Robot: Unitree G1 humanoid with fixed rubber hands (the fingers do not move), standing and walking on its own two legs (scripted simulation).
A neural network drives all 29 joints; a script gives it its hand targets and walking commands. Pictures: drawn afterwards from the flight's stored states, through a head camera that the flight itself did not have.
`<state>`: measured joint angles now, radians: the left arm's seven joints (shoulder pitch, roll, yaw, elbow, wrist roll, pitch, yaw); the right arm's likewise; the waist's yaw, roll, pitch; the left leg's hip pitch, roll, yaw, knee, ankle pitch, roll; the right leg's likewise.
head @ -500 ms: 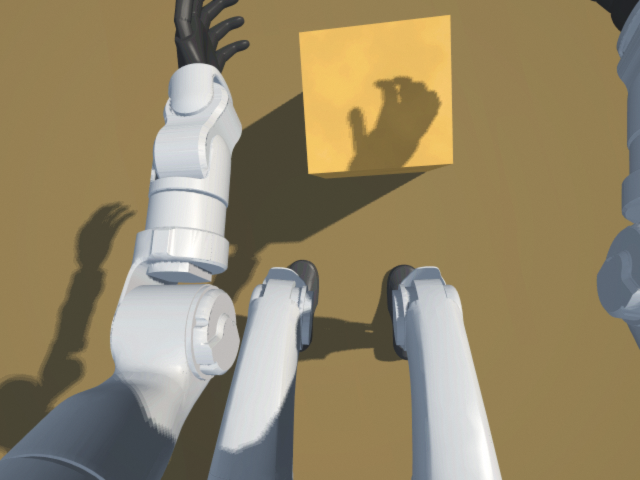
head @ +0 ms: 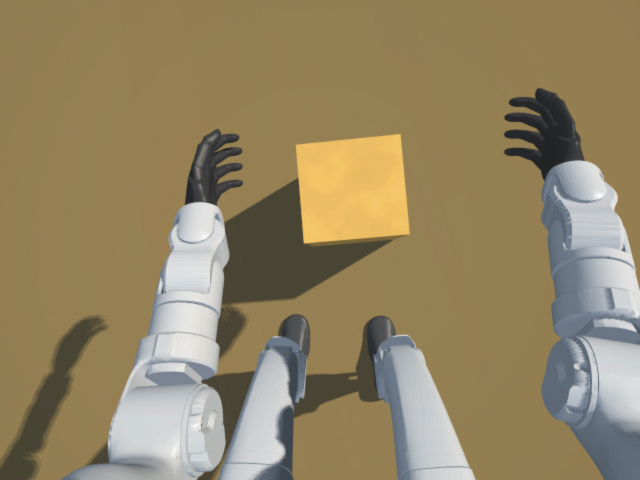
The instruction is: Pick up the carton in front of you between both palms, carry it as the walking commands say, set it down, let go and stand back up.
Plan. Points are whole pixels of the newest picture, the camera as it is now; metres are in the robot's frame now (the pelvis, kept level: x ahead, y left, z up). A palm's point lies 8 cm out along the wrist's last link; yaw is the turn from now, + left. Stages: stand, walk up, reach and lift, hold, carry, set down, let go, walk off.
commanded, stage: let go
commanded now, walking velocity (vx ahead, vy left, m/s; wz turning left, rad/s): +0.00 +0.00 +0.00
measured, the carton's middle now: (351, 198) +0.47 -0.02 -0.56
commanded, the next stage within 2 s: stand in 1.10 s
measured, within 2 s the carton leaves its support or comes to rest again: neither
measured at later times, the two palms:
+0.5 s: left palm (64, 358) +0.25 +0.25 +0.00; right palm (599, 318) +0.28 -0.21 -0.01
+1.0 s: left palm (37, 402) +0.23 +0.25 +0.03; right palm (621, 410) +0.22 -0.21 +0.03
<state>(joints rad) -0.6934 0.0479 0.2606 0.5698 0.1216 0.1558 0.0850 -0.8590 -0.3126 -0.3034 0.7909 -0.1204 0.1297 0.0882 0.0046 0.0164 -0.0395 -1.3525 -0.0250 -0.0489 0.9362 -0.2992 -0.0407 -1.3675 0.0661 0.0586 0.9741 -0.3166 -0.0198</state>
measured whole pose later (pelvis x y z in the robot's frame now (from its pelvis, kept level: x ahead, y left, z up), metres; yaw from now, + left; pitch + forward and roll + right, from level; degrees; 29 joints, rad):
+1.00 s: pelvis +0.06 +0.03 +0.09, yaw -1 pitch -5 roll +0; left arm 0.21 0.21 0.04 0.42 0.02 0.15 -0.07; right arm 0.22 -0.20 -0.05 0.42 -0.02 0.14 0.08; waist 0.00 0.00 0.12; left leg -0.08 -0.03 -0.05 0.44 -0.27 0.01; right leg -0.07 0.03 0.07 0.44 -0.28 0.00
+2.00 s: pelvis +0.07 +0.03 +0.09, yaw +0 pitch -2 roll +0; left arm 0.15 0.35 0.03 0.90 0.03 0.00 0.02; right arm 0.16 -0.36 -0.02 0.85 -0.03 0.00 -0.02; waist 0.00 -0.01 0.02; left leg -0.14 -0.04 -0.07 0.43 -0.27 0.02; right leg -0.11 0.02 0.06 0.41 -0.27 0.01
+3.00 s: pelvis +0.05 +0.03 +0.10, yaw +0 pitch -3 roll +0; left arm 0.13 0.39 0.01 1.03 0.01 -0.01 0.01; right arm 0.13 -0.39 -0.01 1.01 -0.01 -0.01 -0.01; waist 0.00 -0.01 0.04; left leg -0.11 -0.04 -0.07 0.35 -0.20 0.02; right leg -0.09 0.01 0.06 0.33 -0.20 0.01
